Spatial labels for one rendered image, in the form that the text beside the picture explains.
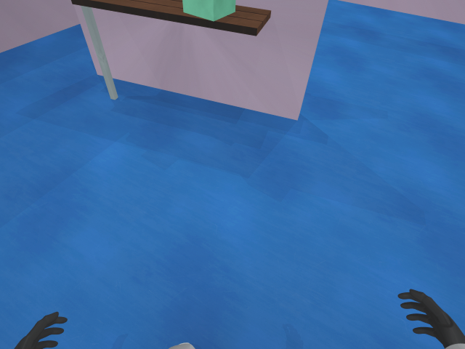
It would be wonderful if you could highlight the table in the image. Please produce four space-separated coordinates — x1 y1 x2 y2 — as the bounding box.
71 0 271 100

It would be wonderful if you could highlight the right robot hand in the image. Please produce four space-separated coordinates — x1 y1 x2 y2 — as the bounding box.
398 289 465 348

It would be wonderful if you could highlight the carton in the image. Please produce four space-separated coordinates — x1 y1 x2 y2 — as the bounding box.
182 0 235 21

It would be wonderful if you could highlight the left robot hand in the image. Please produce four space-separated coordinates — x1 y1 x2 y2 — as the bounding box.
15 312 68 349

